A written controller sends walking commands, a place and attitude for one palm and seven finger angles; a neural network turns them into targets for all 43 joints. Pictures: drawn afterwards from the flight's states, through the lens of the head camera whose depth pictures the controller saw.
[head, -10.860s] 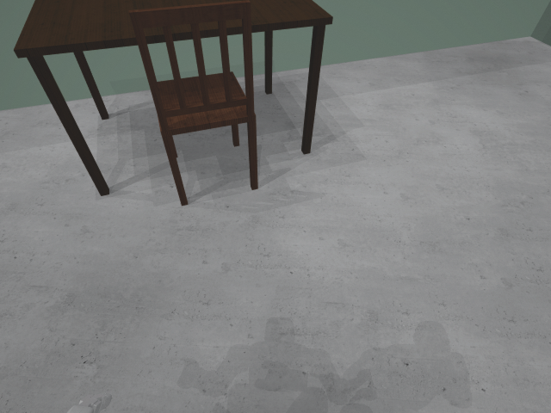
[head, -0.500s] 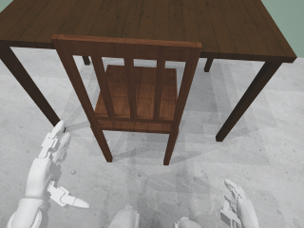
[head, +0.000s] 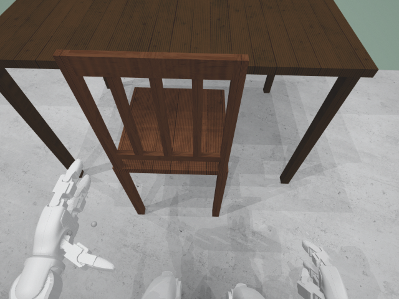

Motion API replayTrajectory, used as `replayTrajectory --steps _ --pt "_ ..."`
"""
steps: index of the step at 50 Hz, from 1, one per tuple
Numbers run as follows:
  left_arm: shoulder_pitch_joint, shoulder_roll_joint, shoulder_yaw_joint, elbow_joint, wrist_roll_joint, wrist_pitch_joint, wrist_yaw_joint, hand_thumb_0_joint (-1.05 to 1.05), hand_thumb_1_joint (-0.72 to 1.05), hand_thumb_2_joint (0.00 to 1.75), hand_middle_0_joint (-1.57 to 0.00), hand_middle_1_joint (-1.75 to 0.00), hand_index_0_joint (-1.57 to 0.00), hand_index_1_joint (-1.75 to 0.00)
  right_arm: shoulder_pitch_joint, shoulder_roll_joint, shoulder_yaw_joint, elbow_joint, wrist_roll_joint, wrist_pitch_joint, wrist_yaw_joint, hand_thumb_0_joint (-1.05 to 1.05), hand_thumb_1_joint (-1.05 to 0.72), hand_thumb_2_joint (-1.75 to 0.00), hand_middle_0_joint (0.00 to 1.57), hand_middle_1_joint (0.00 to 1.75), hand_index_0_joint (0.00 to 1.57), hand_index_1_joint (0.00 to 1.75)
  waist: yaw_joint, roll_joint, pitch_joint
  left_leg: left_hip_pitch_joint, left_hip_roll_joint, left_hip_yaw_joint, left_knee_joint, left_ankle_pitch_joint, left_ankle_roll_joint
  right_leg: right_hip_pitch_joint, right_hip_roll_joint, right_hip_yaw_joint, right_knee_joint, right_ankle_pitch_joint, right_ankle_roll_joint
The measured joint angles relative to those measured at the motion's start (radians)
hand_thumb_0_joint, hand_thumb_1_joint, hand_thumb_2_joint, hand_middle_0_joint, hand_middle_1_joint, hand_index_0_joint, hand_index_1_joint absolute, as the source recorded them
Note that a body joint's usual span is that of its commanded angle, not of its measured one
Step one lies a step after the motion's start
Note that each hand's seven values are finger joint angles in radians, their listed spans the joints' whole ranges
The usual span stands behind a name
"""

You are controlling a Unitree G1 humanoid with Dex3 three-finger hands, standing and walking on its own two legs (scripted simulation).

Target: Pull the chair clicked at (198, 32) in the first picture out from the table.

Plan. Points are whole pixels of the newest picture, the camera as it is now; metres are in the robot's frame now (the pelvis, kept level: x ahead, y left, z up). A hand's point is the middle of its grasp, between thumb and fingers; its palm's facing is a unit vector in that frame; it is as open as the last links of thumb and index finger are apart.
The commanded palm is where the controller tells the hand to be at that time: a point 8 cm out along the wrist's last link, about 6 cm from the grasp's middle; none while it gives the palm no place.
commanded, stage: raise the hand toward the chair's back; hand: left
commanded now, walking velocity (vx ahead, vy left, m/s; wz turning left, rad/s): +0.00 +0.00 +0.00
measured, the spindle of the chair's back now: (162, 121) +0.54 +0.12 -0.02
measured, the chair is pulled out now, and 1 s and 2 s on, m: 0.00 0.00 0.00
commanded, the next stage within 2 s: aim the fingers beside a spindle in 0.06 s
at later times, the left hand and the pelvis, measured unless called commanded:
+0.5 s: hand (102, 209) +0.28 +0.20 +0.03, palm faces -0.01 -1.00 -0.04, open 16.9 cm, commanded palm +0.26 +0.26 +0.03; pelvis +0.00 +0.00 -0.01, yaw +0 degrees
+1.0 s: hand (113, 190) +0.33 +0.20 +0.01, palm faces -0.01 -1.00 -0.03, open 16.9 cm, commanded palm +0.31 +0.25 +0.01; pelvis +0.00 +0.01 -0.02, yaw -1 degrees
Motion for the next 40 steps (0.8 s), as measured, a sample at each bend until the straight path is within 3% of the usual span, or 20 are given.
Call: replayTrajectory --steps 9,21,40 --pt "0.013 -0.011 -0.003 -0.011 -0.003 -0.016 0.005 -0.01 -0.50 0.30 -0.06 -0.08 -0.06 -0.08 -0.005 0.011 0.006 -0.002 -0.001 -0.009 -0.006 0.02 -0.90 -0.90 0.20 0.30 0.20 0.30 0.005 0.000 -0.004 0.012 0.002 -0.005 -0.009 0.004 -0.008 0.011 0.003 -0.004 -0.006 0.001 -0.007" --pt "-0.109 0.011 0.025 0.098 -0.013 -0.016 -0.042 -0.01 -0.50 0.30 -0.06 -0.08 -0.06 -0.08 -0.011 -0.004 0.009 0.021 -0.001 -0.018 -0.012 0.02 -0.90 -0.90 0.21 0.30 0.21 0.30 -0.001 -0.002 0.002 -0.038 0.007 -0.010 0.031 -0.007 -0.010 -0.036 0.007 -0.009 0.031 -0.010 -0.011" --pt "-0.262 0.006 0.023 0.195 0.024 -0.027 0.022 -0.01 -0.50 0.30 -0.06 -0.08 -0.06 -0.08 0.013 -0.007 0.005 0.031 -0.015 0.013 0.009 0.02 -0.90 -0.90 0.20 0.30 0.20 0.30 -0.020 -0.005 -0.007 -0.104 0.005 0.014 0.063 -0.020 0.007 -0.111 0.001 0.015 0.067 -0.017 0.006"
